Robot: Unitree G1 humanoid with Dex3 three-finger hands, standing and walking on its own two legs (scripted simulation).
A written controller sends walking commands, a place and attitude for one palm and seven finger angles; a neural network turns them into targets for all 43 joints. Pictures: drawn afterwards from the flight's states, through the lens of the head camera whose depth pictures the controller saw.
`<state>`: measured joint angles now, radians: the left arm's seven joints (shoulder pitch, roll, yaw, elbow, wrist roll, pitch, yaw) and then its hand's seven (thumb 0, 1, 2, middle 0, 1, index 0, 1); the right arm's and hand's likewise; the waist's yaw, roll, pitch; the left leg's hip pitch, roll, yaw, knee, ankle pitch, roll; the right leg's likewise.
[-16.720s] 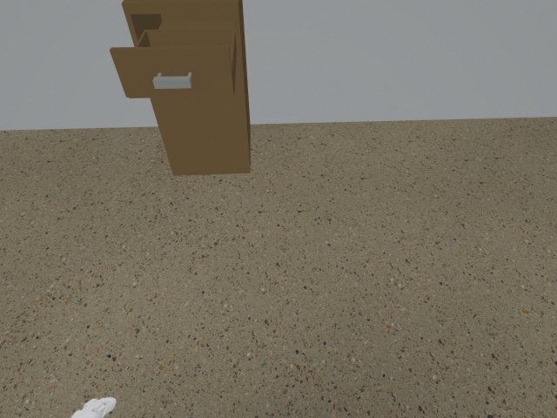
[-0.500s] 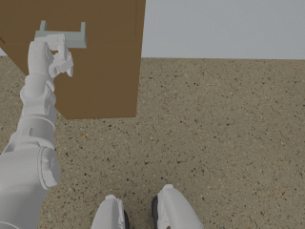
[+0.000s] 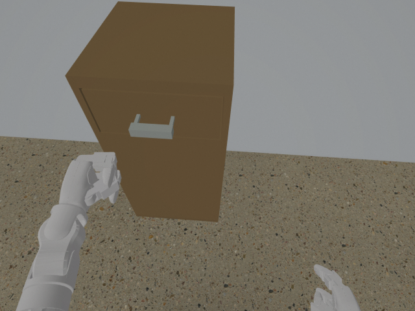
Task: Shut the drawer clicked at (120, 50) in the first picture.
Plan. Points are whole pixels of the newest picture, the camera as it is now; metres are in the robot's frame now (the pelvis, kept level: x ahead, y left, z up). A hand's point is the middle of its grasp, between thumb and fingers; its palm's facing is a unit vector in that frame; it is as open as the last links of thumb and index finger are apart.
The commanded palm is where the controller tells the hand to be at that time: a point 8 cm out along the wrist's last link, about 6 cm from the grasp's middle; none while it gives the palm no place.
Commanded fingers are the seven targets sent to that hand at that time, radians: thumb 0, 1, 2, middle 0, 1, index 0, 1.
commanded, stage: draw the hand back to the body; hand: left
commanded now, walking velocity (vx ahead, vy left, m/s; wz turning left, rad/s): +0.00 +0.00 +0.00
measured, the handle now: (153, 124) +0.58 +0.17 -0.03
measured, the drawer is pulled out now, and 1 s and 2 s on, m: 0.00 0.00 0.00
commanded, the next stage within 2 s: step back with the hand held close in 0.82 s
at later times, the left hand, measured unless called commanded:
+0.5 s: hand (36, 233) +0.20 +0.23 +0.16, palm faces +0.33 -0.88 -0.34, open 3.2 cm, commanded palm +0.15 +0.27 +0.19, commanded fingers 0.00 0.90 0.90 -1.40 -1.60 -1.40 -1.60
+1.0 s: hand (2, 262) +0.16 +0.23 +0.19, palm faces +0.40 -0.82 -0.41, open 3.2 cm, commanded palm +0.11 +0.27 +0.21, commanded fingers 0.00 0.90 0.90 -1.40 -1.60 -1.40 -1.60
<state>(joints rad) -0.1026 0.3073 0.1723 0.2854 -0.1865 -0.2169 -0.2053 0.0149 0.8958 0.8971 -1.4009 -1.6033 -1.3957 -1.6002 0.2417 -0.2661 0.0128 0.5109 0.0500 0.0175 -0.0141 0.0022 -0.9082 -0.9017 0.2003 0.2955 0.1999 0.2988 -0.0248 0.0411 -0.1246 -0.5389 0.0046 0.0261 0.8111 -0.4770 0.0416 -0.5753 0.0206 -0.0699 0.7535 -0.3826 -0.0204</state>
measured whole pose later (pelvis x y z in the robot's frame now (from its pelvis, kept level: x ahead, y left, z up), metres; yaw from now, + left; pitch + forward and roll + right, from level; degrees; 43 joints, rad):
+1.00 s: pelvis -0.02 -0.02 +0.04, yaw +1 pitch -4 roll -1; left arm 0.53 0.34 0.29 -0.45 -0.05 -0.13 0.10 0.02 0.88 0.90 -1.41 -1.60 -1.40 -1.60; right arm 0.22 -0.23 0.03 0.62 0.00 -0.13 -0.07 0.01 -0.90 -0.90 0.20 0.30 0.20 0.30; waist 0.06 0.07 0.01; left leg -0.08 0.01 0.02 0.45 -0.30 0.02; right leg -0.12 0.04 -0.07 0.40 -0.21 -0.04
